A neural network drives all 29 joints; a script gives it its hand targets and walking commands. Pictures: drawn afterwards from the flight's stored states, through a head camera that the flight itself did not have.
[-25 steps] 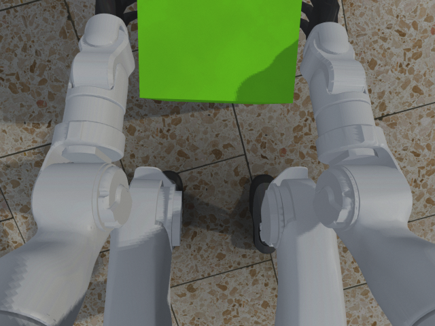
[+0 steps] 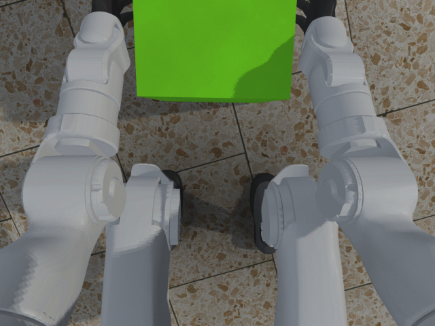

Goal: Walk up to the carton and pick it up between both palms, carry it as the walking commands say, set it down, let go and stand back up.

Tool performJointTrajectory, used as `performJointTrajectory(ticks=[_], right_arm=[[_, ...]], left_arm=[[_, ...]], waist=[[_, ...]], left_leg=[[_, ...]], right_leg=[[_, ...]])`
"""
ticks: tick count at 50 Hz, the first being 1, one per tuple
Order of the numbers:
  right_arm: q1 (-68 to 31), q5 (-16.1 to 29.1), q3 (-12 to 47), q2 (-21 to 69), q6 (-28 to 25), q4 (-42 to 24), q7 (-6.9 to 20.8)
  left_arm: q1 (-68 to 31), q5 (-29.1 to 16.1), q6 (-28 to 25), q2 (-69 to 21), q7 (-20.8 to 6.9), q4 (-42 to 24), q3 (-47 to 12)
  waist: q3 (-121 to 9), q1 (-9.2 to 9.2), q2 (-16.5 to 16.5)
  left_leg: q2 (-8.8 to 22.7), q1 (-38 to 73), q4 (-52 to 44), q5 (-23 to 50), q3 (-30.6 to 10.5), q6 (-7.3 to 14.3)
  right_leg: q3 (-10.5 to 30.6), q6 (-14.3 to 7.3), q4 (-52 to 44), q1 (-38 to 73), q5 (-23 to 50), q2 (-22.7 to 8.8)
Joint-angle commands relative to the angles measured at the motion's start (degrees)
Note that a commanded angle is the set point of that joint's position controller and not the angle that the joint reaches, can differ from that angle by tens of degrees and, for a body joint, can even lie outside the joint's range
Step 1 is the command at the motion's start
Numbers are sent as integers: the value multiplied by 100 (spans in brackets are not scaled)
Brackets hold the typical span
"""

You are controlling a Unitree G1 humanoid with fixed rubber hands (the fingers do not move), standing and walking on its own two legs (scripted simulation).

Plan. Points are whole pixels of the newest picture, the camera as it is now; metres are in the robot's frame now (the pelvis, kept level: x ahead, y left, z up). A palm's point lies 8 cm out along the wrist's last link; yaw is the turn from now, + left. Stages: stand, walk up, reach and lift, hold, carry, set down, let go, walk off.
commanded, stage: set down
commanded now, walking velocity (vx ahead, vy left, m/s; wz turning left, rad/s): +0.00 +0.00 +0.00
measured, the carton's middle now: (214, 15) +0.56 +0.02 -0.23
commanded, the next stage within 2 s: none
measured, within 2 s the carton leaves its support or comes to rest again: rests again in 0.16 s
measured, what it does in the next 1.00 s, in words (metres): stands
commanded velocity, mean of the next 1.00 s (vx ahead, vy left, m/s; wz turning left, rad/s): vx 0.00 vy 0.00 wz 0.00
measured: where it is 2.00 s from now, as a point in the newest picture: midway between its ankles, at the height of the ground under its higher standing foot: (216, 224)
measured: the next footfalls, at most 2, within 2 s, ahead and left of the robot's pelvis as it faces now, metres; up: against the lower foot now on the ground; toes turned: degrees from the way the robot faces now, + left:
none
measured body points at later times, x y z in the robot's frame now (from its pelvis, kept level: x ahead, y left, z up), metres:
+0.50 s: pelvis +0.00 +0.00 -0.01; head +0.36 +0.01 +0.27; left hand +0.54 +0.17 -0.18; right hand +0.55 -0.13 -0.17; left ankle +0.11 +0.13 -0.34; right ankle +0.11 -0.12 -0.34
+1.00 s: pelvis +0.00 +0.00 -0.01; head +0.36 +0.01 +0.26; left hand +0.54 +0.17 -0.18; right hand +0.55 -0.13 -0.18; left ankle +0.11 +0.13 -0.34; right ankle +0.11 -0.12 -0.34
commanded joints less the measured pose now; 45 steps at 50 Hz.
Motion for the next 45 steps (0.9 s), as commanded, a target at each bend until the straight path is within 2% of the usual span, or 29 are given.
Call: performJointTrajectory(ticks=[1,17,45], right_arm=[[-3441,466,2009,5151,-228,-709,1570],[-3188,445,1900,5032,-365,-488,1595],[-2921,62,1374,4505,-375,137,1661]], left_arm=[[-3346,-531,-262,-5106,-1563,-772,-1891],[-3255,-622,-457,-4919,-1507,-610,-1883],[-2899,-233,-455,-4360,-1575,31,-1414]], waist=[[-6485,70,22],[-6108,41,38],[-4852,91,-64]], left_leg=[[-404,3319,-818,1740,621,133],[-423,3319,-668,2023,572,124],[-333,2748,-642,1341,568,140]], right_leg=[[-632,-150,-872,3058,1662,399],[-611,-154,-679,2869,1927,387],[-524,-163,-708,2479,1337,332]])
